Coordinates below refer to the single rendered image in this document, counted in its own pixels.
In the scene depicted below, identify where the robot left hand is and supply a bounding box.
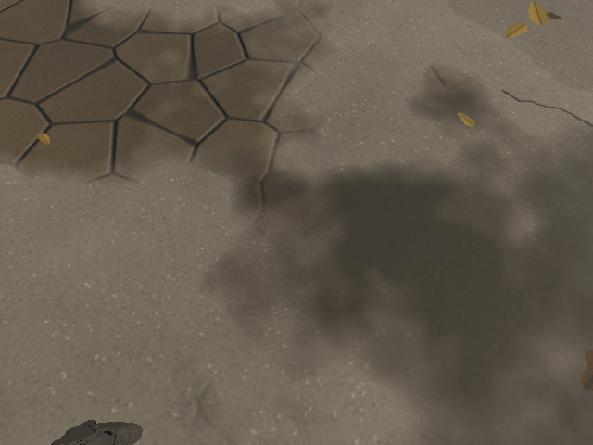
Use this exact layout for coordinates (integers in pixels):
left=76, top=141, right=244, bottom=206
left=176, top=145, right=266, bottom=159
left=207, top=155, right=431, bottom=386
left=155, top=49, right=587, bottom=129
left=51, top=420, right=143, bottom=445

